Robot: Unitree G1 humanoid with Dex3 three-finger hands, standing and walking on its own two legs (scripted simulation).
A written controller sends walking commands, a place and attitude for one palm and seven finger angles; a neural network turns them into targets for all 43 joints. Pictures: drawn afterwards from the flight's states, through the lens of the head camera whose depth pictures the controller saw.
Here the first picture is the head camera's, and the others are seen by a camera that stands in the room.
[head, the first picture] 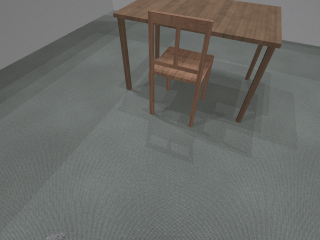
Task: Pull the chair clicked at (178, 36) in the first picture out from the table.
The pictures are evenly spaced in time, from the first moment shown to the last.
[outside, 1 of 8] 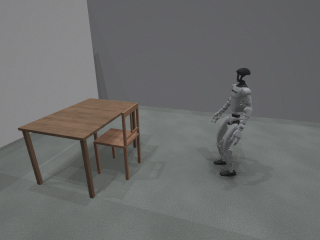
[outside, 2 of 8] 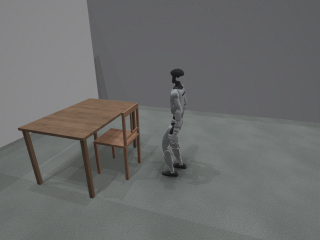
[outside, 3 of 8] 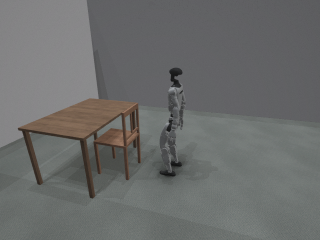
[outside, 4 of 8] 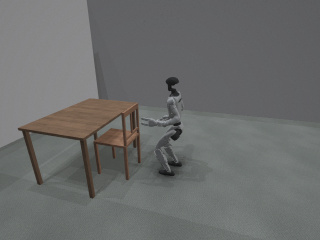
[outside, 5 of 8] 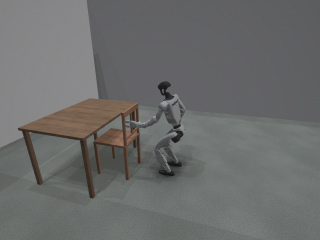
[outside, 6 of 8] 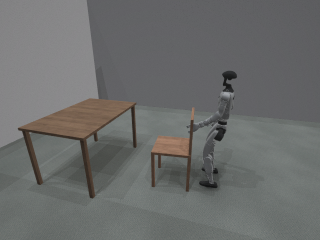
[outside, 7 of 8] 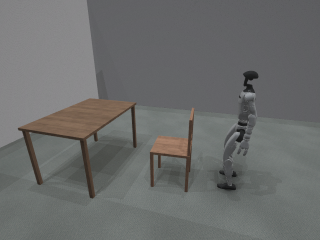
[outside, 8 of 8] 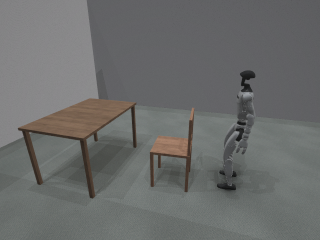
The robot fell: no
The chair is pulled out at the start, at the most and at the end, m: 0.00 0.71 0.71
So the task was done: yes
